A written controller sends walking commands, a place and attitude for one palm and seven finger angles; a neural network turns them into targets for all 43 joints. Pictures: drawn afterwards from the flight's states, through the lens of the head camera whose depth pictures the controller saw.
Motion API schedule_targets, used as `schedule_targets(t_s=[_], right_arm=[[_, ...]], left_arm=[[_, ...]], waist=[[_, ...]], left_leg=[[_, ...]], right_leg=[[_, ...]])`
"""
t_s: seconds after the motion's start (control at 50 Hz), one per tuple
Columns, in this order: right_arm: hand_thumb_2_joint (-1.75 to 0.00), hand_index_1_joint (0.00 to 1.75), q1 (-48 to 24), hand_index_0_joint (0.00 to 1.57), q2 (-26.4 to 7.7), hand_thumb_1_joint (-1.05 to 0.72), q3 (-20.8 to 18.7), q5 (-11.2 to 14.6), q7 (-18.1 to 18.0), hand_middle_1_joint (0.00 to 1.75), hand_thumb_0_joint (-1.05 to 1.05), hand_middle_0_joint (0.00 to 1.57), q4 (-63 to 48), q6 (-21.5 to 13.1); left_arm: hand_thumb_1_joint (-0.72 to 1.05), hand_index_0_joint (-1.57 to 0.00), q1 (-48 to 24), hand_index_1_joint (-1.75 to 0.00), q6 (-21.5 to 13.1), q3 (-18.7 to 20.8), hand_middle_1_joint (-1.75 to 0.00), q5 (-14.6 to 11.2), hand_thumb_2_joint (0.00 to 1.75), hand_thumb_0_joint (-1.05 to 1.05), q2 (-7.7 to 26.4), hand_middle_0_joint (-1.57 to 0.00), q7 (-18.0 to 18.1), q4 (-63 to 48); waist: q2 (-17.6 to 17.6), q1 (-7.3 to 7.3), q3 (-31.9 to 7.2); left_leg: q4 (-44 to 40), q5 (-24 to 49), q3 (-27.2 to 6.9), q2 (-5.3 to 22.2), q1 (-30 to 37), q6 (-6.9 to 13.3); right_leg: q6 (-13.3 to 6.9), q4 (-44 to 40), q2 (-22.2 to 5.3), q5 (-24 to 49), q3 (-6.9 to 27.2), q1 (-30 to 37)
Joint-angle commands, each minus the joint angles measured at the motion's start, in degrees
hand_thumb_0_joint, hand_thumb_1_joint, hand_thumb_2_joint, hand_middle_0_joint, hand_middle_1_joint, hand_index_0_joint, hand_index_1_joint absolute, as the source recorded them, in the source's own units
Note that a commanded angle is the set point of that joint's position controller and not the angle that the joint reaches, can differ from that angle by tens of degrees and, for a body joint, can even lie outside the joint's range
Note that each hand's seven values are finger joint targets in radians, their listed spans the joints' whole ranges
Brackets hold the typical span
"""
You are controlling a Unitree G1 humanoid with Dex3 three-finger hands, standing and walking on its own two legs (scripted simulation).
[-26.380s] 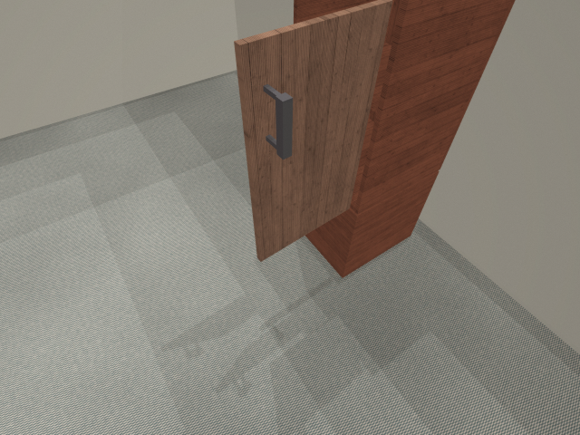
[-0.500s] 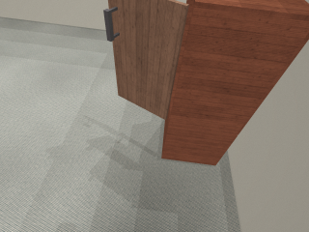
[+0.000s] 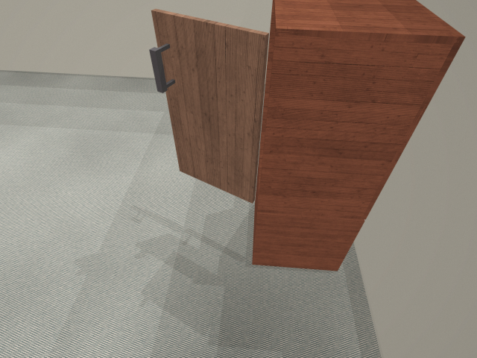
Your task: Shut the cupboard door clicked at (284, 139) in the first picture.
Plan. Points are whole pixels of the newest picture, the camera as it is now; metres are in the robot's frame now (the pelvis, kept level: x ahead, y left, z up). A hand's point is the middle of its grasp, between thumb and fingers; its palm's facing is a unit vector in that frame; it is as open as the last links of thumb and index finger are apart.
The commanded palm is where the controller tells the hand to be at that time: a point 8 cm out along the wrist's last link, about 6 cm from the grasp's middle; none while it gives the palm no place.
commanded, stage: let the arm hang, fingers relaxed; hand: left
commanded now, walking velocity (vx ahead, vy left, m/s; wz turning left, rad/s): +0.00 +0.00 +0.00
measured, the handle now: (163, 68) +0.83 +0.26 +0.11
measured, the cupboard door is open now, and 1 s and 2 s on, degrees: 64 64 64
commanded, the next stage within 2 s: look to check the result in 0.12 s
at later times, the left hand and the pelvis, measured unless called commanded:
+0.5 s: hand out of the picture -0.03 +0.16 -0.18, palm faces +0.04 -0.98 -0.19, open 7.4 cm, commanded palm none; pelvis +0.02 +0.00 +0.00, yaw -1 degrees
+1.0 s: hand out of the picture -0.01 +0.17 -0.18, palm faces +0.05 -0.98 -0.19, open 7.4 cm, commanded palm none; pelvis +0.02 +0.00 +0.00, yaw +1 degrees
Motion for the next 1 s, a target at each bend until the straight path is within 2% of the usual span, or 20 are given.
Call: schedule_targets(t_s=[0.0,0.08,0.14,0.18,0.22,0.28,0.3,0.4,0.44,0.48,0.6,0.64,0.7,0.72,0.84,0.92,0.98], right_arm=[[-0.90,0.30,2.84,0.20,-4.93,-0.90,-0.57,0.12,-0.23,0.30,0.00,0.20,-1.99,-0.76],[-0.90,0.30,2.75,0.20,-4.95,-0.90,-0.63,-0.02,-0.36,0.30,0.00,0.20,-1.87,-0.87],[-0.90,0.30,2.53,0.20,-5.12,-0.90,-0.68,0.05,-0.46,0.30,0.00,0.20,-2.03,-1.01],[-0.90,0.30,2.44,0.20,-5.14,-0.90,-0.67,0.10,-0.50,0.30,0.00,0.20,-1.89,-0.93],[-0.90,0.30,2.29,0.20,-5.15,-0.90,-0.67,0.15,-0.51,0.30,0.00,0.20,-1.89,-0.90],[-0.90,0.30,2.07,0.20,-5.40,-0.90,-0.69,0.12,-0.56,0.30,0.00,0.20,-1.88,-0.82],[-0.90,0.30,1.72,0.20,-5.65,-0.90,-0.69,0.25,-0.54,0.30,0.00,0.20,-1.95,-0.79],[-0.90,0.30,1.04,0.20,-6.09,-0.90,-0.77,0.32,-0.50,0.30,0.00,0.20,-2.02,-0.62],[-0.90,0.30,0.98,0.20,-5.94,-0.90,-0.68,0.22,-0.46,0.30,0.00,0.20,-1.82,-0.63],[-0.90,0.30,0.74,0.20,-6.27,-0.90,-0.64,0.23,-0.48,0.30,0.00,0.20,-1.86,-0.64],[-0.90,0.30,0.07,0.20,-6.90,-0.90,-0.70,0.37,-0.43,0.30,0.00,0.20,-2.13,-0.74],[-0.90,0.30,0.26,0.20,-6.69,-0.90,-0.67,0.22,-0.41,0.30,0.00,0.20,-1.95,-0.74],[-0.90,0.30,-0.03,0.20,-7.12,-0.90,-0.72,0.37,-0.44,0.30,0.00,0.20,-2.09,-0.93],[-0.90,0.30,0.18,0.20,-6.90,-0.90,-0.74,0.27,-0.47,0.30,0.00,0.20,-2.03,-0.97],[-0.90,0.30,0.36,0.20,-6.75,-0.90,-0.61,0.27,-0.45,0.30,0.00,0.20,-1.84,-0.92],[-0.90,0.30,-0.32,0.20,-7.35,-0.90,-1.10,0.27,-0.17,0.30,0.00,0.20,-3.05,-0.29],[-0.90,0.30,-1.18,0.20,-7.70,-0.90,-1.85,0.12,0.21,0.30,0.00,0.20,-4.69,0.33]], left_arm=[[0.90,-0.20,6.67,-0.30,0.00,1.36,-0.30,0.19,0.90,0.00,6.90,-0.20,0.60,-0.11],[0.90,-0.20,5.85,-0.30,-0.11,1.37,-0.30,0.10,0.90,0.00,6.51,-0.20,0.60,-0.23],[0.90,-0.20,5.87,-0.30,-0.20,1.48,-0.30,0.08,0.90,0.00,6.50,-0.20,0.70,-0.18],[0.90,-0.20,5.63,-0.30,-0.18,1.44,-0.30,0.06,0.90,0.00,6.67,-0.20,0.76,-0.23],[0.90,-0.20,5.89,-0.30,-0.19,1.48,-0.30,0.07,0.90,0.00,6.83,-0.20,0.82,-0.21],[0.90,-0.20,6.02,-0.30,-0.14,1.38,-0.30,0.04,0.90,0.00,6.72,-0.20,0.88,-0.22],[0.90,-0.20,6.26,-0.30,-0.16,1.45,-0.30,0.07,0.90,0.00,7.09,-0.20,0.94,-0.17],[0.90,-0.20,6.43,-0.30,-0.08,1.33,-0.30,0.10,0.90,0.00,7.30,-0.20,0.91,-0.18],[0.90,-0.20,6.18,-0.30,0.00,1.24,-0.30,0.06,0.90,0.00,7.23,-0.20,0.84,-0.07],[0.90,-0.20,6.03,-0.30,0.01,1.14,-0.30,0.04,0.90,0.00,7.21,-0.20,0.80,-0.02],[0.90,-0.20,6.05,-0.30,-0.05,1.18,-0.30,0.14,0.90,0.00,7.78,-0.20,0.74,0.00],[0.90,-0.20,5.68,-0.30,0.02,1.12,-0.30,0.08,0.90,0.00,7.61,-0.20,0.67,0.05],[0.90,-0.20,6.03,-0.30,-0.13,1.20,-0.30,0.12,0.90,0.00,8.06,-0.20,0.70,-0.01],[0.90,-0.20,5.64,-0.30,-0.14,1.22,-0.30,0.13,0.90,0.00,7.84,-0.20,0.72,0.00],[0.90,-0.20,5.58,-0.30,-0.05,1.18,-0.30,0.08,0.90,0.00,7.89,-0.20,0.75,-0.07],[0.90,-0.20,5.06,-0.30,0.43,2.34,-0.30,0.14,0.90,0.00,9.43,-0.20,0.89,-1.48],[0.90,-0.20,4.10,-0.30,0.78,3.66,-0.30,0.36,0.90,0.00,11.00,-0.20,0.88,-3.13]], waist=[[-0.09,0.88,7.85],[0.83,0.55,6.72],[-0.84,0.70,5.45],[-0.32,0.56,5.91],[-1.33,0.59,5.15],[-0.22,0.50,5.04],[-1.01,0.68,5.14],[-1.37,0.68,6.14],[-0.02,0.51,6.17],[-0.22,0.50,6.68],[-0.96,0.74,6.29],[-0.20,0.56,6.29],[-0.63,0.92,5.31],[-0.43,0.58,4.93],[-0.44,0.73,5.91],[-0.90,0.95,6.50],[-2.81,1.11,6.11]], left_leg=[[-2.94,2.11,-4.26,4.86,4.51,1.77],[-2.25,3.76,-3.93,4.80,5.53,1.58],[-1.46,5.98,-3.59,5.05,6.06,1.66],[-1.23,6.12,-3.33,5.06,6.05,1.56],[-0.63,7.10,-2.82,5.17,6.51,1.58],[-0.48,7.22,-2.67,5.14,7.11,1.54],[-0.17,7.73,-2.44,5.34,7.32,1.61],[-0.63,6.41,-2.45,5.50,7.59,1.60],[-1.21,5.74,-2.49,5.48,7.66,1.54],[-1.62,5.38,-2.86,5.49,7.53,1.62],[-1.87,5.53,-3.04,5.60,8.37,1.74],[-2.37,4.67,-3.29,5.48,8.11,1.65],[-2.01,6.49,-3.13,5.69,9.00,1.88],[-1.99,6.90,-3.16,5.66,8.81,1.83],[-2.25,6.62,-2.94,5.58,8.34,1.73],[0.77,6.82,-3.85,4.60,3.85,1.91],[5.05,4.30,-3.91,3.01,-1.07,1.79]], right_leg=[[-0.80,-8.12,-6.78,5.11,4.59,-11.87],[-0.86,-7.90,-7.02,7.89,4.86,-11.01],[-0.53,-7.61,-7.16,12.15,4.71,-9.44],[-0.39,-7.70,-7.30,13.28,4.68,-9.34],[-0.10,-7.52,-7.47,16.11,4.46,-8.67],[-0.13,-7.43,-7.39,16.88,4.87,-8.49],[0.09,-7.42,-7.27,17.73,4.64,-8.57],[0.17,-7.96,-7.05,15.73,4.96,-9.33],[-0.04,-7.97,-7.14,14.41,4.99,-9.21],[-0.12,-8.01,-6.95,13.24,5.08,-9.41],[0.01,-8.35,-6.86,12.53,4.97,-9.29],[-0.12,-8.38,-6.93,11.29,4.92,-9.11],[0.01,-8.40,-7.04,13.10,4.87,-8.54],[0.00,-8.18,-7.07,13.90,4.92,-8.07],[0.09,-8.24,-7.13,14.02,4.71,-8.04],[-0.11,-4.63,-8.54,14.46,2.58,-6.67],[-1.92,-2.90,-11.28,14.62,3.26,-5.82]])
